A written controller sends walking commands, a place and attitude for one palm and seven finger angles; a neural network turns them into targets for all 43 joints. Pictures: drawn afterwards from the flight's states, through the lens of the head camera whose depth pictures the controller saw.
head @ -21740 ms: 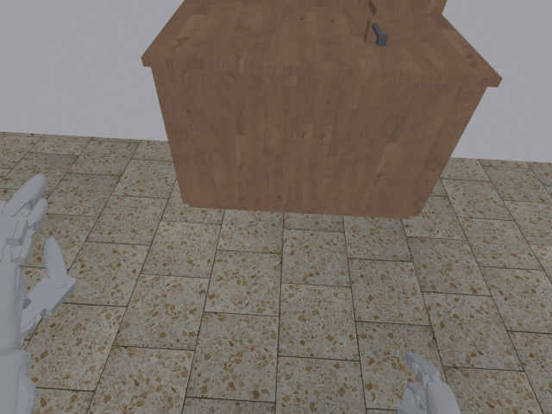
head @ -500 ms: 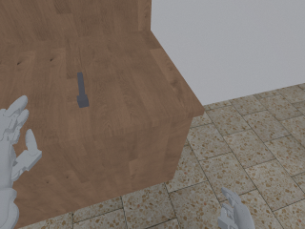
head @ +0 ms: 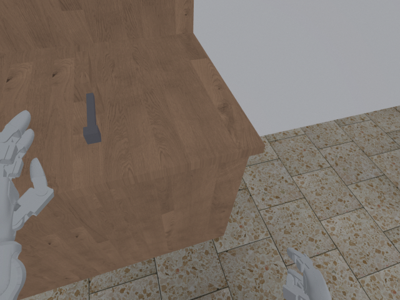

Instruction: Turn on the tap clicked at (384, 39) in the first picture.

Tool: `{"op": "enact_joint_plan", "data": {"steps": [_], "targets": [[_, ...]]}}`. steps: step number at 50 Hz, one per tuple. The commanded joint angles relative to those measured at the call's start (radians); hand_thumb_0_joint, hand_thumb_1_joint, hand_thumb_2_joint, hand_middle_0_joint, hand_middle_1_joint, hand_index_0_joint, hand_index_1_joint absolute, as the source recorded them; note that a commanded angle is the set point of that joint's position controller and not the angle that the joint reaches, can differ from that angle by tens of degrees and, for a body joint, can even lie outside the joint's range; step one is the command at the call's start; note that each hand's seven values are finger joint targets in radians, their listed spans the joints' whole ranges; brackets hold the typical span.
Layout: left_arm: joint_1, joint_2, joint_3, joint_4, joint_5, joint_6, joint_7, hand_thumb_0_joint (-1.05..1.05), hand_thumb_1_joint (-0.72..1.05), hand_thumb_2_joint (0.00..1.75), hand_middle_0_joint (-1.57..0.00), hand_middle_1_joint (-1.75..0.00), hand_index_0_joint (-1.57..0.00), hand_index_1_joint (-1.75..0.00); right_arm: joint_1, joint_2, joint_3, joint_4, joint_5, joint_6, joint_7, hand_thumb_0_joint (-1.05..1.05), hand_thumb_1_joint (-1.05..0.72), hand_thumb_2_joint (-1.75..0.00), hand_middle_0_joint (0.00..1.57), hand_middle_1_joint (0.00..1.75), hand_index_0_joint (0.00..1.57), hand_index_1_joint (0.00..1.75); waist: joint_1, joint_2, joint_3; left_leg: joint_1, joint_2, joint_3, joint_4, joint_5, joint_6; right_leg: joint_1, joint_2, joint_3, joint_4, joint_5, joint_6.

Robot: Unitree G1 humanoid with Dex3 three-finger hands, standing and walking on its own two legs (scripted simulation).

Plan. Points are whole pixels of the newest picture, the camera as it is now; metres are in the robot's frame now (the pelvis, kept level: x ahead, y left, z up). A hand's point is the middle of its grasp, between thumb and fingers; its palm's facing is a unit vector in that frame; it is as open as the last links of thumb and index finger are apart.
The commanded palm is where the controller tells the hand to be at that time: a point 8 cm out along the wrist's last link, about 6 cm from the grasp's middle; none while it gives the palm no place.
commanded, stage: shuffle to correct the standing spot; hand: left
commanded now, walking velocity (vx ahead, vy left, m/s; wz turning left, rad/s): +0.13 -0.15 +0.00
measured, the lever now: (92, 134) +0.40 +0.27 +0.09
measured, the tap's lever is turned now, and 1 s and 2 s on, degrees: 0 0 0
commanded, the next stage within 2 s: come to a stop and stand still in 0.44 s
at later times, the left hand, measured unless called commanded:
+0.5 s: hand (99, 156) +0.28 +0.18 +0.18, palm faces +0.36 -0.79 -0.49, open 7.4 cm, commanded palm +0.23 +0.22 +0.18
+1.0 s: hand (129, 144) +0.30 +0.14 +0.19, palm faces +0.45 -0.80 -0.39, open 7.4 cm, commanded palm +0.25 +0.18 +0.18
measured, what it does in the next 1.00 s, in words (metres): steps to the right: left foot, then right foot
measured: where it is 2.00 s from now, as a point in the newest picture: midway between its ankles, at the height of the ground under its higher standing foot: outside the picture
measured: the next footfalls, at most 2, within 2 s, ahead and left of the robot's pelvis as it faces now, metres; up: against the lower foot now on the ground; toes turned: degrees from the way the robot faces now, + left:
left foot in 0.18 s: +0.11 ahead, +0.12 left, +0.00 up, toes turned +6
right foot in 0.52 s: +0.14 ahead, -0.21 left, +0.00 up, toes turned -4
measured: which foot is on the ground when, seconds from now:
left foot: up 0.00-0.16, down 0.18-0.52, up 0.54-0.70, down 0.72-1.00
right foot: down 0.00-0.20, up 0.22-0.50, down 0.52-1.00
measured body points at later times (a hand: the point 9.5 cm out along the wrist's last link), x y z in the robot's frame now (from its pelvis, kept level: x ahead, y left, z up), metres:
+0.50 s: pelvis +0.06 -0.06 -0.01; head +0.10 -0.05 +0.44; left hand +0.26 +0.22 +0.21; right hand +0.23 -0.26 -0.09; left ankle +0.07 +0.11 -0.73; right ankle +0.12 -0.20 -0.73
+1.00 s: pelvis +0.09 -0.10 +0.00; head +0.10 -0.10 +0.45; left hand +0.27 +0.18 +0.21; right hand +0.27 -0.33 -0.08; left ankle +0.11 +0.01 -0.73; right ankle +0.10 -0.21 -0.73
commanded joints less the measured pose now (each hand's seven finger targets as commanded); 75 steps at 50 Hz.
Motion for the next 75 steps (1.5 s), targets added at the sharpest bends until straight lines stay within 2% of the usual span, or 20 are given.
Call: {"op": "enact_joint_plan", "data": {"steps": [1,7,9,11,17,21,23,25,26,29,35,39,44,47,50,57,58,59,64,75], "targets": [[-0.011,0.185,0.153,-0.222,-0.002,-0.079,0.032,0.00,0.90,0.90,-0.20,-0.30,-0.20,-0.30,-0.093,-0.104,-0.031,-0.155,0.003,-0.041,-0.008,0.00,-0.90,-0.90,0.20,0.30,0.20,0.30,0.012,-0.011,-0.106,-0.300,0.041,-0.003,0.175,-0.025,-0.011,0.266,-0.356,0.329,-0.140,0.555,-0.160],[-0.074,0.183,0.138,-0.298,-0.008,-0.074,0.030,0.00,0.90,0.90,-0.20,-0.30,-0.20,-0.30,-0.063,-0.114,-0.052,-0.162,-0.016,-0.054,-0.029,0.00,-0.90,-0.90,0.20,0.30,0.20,0.30,-0.009,0.012,-0.172,0.201,-0.016,0.152,-0.368,0.319,0.012,0.058,-0.185,0.108,0.060,0.496,-0.023],[-0.070,0.187,0.140,-0.353,-0.015,-0.077,0.024,0.00,0.90,0.90,-0.20,-0.30,-0.20,-0.30,-0.059,-0.160,-0.076,-0.181,-0.008,-0.054,-0.035,0.00,-0.90,-0.90,0.20,0.30,0.20,0.30,-0.029,0.265,-0.244,0.547,0.295,-0.282,-0.485,0.598,0.166,-0.296,-0.058,0.025,0.528,0.061,0.105],[-0.110,0.237,0.185,-0.305,-0.008,-0.086,0.009,0.00,0.90,0.90,-0.20,-0.30,-0.20,-0.30,-0.089,-0.142,-0.067,-0.179,-0.009,-0.058,-0.016,0.00,-0.90,-0.90,0.20,0.30,0.20,0.30,-0.009,0.169,-0.148,0.453,0.476,-0.531,-0.583,0.556,0.296,-0.478,-0.040,0.175,0.820,-0.205,0.106],[0.015,0.182,0.172,-0.360,0.016,-0.071,-0.023,0.00,0.90,0.90,-0.20,-0.30,-0.20,-0.30,-0.065,-0.153,-0.089,-0.180,-0.002,-0.061,0.015,0.00,-0.90,-0.90,0.20,0.30,0.20,0.30,0.012,0.250,-0.100,0.118,0.302,-0.036,-0.545,0.493,0.144,-0.251,-0.161,0.064,0.483,0.027,0.103],[0.052,0.187,0.196,-0.266,0.013,-0.069,-0.010,0.00,0.90,0.90,-0.20,-0.30,-0.20,-0.30,-0.051,-0.147,-0.077,-0.199,0.008,-0.071,0.008,0.00,-0.90,-0.90,0.20,0.30,0.20,0.30,0.002,0.243,-0.097,-0.001,0.280,0.021,-0.506,0.290,0.098,-0.018,-0.103,-0.067,0.189,0.066,0.130],[0.004,0.184,0.188,-0.228,0.009,-0.056,0.000,0.00,0.90,0.90,-0.20,-0.30,-0.20,-0.30,-0.054,-0.134,-0.066,-0.195,0.017,-0.066,-0.003,0.00,-0.90,-0.90,0.20,0.30,0.20,0.30,-0.003,0.154,-0.102,-0.033,0.233,0.078,-0.398,0.126,0.055,0.084,-0.053,-0.127,0.070,0.073,0.141],[-0.052,0.225,0.199,-0.204,0.019,-0.047,0.013,0.00,0.90,0.90,-0.20,-0.30,-0.20,-0.30,-0.031,-0.110,-0.069,-0.183,0.017,-0.061,-0.010,0.00,-0.90,-0.90,0.20,0.30,0.20,0.30,-0.002,-0.153,-0.124,-0.133,0.070,0.148,-0.025,-0.113,-0.003,0.115,-0.212,0.134,-0.119,0.005,0.061],[-0.070,0.275,0.222,-0.207,0.021,-0.035,0.024,0.00,0.90,0.90,-0.20,-0.30,-0.20,-0.30,-0.073,-0.100,-0.061,-0.191,0.015,-0.067,-0.016,0.00,-0.90,-0.90,0.20,0.30,0.20,0.30,0.018,-0.346,-0.130,-0.258,0.006,0.099,0.217,-0.231,-0.018,0.119,-0.400,0.429,-0.205,0.038,-0.053],[-0.073,0.202,0.144,-0.217,0.022,-0.033,0.035,0.00,0.90,0.90,-0.20,-0.30,-0.20,-0.30,-0.077,-0.122,-0.050,-0.133,0.018,-0.067,-0.014,0.00,-0.90,-0.90,0.20,0.30,0.20,0.30,-0.001,-0.174,-0.124,-0.214,0.076,-0.005,0.306,-0.114,-0.016,0.064,-0.421,0.371,-0.168,0.173,-0.117],[0.013,0.212,0.183,-0.405,0.018,-0.088,0.072,0.00,0.90,0.90,-0.20,-0.30,-0.20,-0.30,-0.098,-0.114,-0.047,-0.134,0.000,-0.074,-0.036,0.00,-0.90,-0.90,0.20,0.30,0.20,0.30,-0.022,0.013,-0.201,0.168,-0.008,0.039,-0.416,0.258,-0.014,0.030,-0.274,0.103,0.009,0.252,0.029],[0.041,0.218,0.186,-0.402,0.025,-0.107,0.068,0.00,0.90,0.90,-0.20,-0.30,-0.20,-0.30,-0.092,-0.130,-0.050,-0.163,-0.004,-0.089,-0.039,0.00,-0.90,-0.90,0.20,0.30,0.20,0.30,-0.001,0.373,-0.124,0.119,0.229,-0.241,-0.576,0.564,0.083,-0.081,-0.113,0.022,0.240,-0.136,0.105],[0.005,0.164,0.139,-0.241,0.038,-0.097,0.061,0.00,0.90,0.90,-0.20,-0.30,-0.20,-0.30,-0.029,-0.151,-0.059,-0.140,0.004,-0.098,-0.028,0.00,-0.90,-0.90,0.20,0.30,0.20,0.30,-0.018,0.200,-0.133,0.177,0.167,-0.091,-0.402,0.720,0.037,0.024,-0.115,0.006,-0.042,0.136,0.099],[0.029,0.157,0.131,-0.134,0.028,-0.080,0.051,0.00,0.90,0.90,-0.20,-0.30,-0.20,-0.30,-0.030,-0.143,-0.054,-0.148,0.006,-0.081,-0.026,0.00,-0.90,-0.90,0.20,0.30,0.20,0.30,-0.028,-0.028,-0.163,0.055,0.068,-0.023,-0.314,0.415,-0.020,0.109,-0.244,0.166,-0.066,0.559,0.050],[0.027,0.145,0.102,-0.114,0.017,-0.056,0.046,0.00,0.90,0.90,-0.20,-0.30,-0.20,-0.30,-0.048,-0.133,-0.051,-0.144,0.011,-0.061,-0.031,0.00,-0.90,-0.90,0.20,0.30,0.20,0.30,-0.020,-0.149,-0.135,0.037,0.015,-0.026,-0.230,0.132,-0.025,0.023,-0.350,0.269,-0.132,0.471,-0.014],[-0.051,0.209,0.140,-0.283,0.020,-0.061,0.053,0.00,0.90,0.90,-0.20,-0.30,-0.20,-0.30,-0.090,-0.136,-0.042,-0.153,0.002,-0.056,-0.060,0.00,-0.90,-0.90,0.20,0.30,0.20,0.30,-0.002,0.010,-0.153,0.151,0.054,-0.059,-0.457,0.340,0.013,-0.003,-0.189,0.132,-0.099,0.119,0.084],[-1.012,0.968,0.485,-0.455,0.037,-0.220,0.063,0.00,0.90,0.90,-0.20,-0.30,-0.20,-0.30,-0.053,-0.151,0.082,-0.225,0.051,-0.070,-0.128,0.00,-0.90,-0.90,0.20,0.30,0.20,0.30,-0.054,0.173,-0.038,-0.063,0.068,-0.095,-0.501,0.039,0.053,0.040,-0.143,0.071,-0.009,0.026,0.167],[-0.544,0.422,0.335,-0.084,0.031,-0.166,0.042,0.00,0.90,0.90,-0.20,-0.30,-0.20,-0.30,-0.045,-0.040,0.015,-0.187,0.035,-0.109,-0.095,0.00,-0.90,-0.90,0.20,0.30,0.20,0.30,0.016,0.152,-0.143,0.024,0.108,-0.087,-0.459,0.075,0.041,-0.103,-0.163,0.061,0.000,-0.188,0.108],[-0.173,0.161,0.068,-0.011,0.004,-0.162,-0.008,0.00,0.90,0.90,-0.20,-0.30,-0.20,-0.30,-0.022,-0.158,-0.024,-0.157,-0.002,-0.141,-0.011,0.00,-0.90,-0.90,0.20,0.30,0.20,0.30,0.013,0.098,-0.160,0.107,0.005,-0.021,-0.382,0.031,0.015,-0.096,-0.211,0.183,-0.150,-0.115,0.040],[-0.140,0.223,0.189,-0.132,0.029,-0.141,0.014,0.00,0.90,0.90,-0.20,-0.30,-0.20,-0.30,-0.091,-0.157,-0.033,-0.182,-0.008,-0.119,-0.034,0.00,-0.90,-0.90,0.20,0.30,0.20,0.30,0.005,0.071,-0.076,0.019,0.091,-0.086,-0.625,0.024,0.018,0.028,-0.109,0.066,-0.051,0.050,0.103]]}}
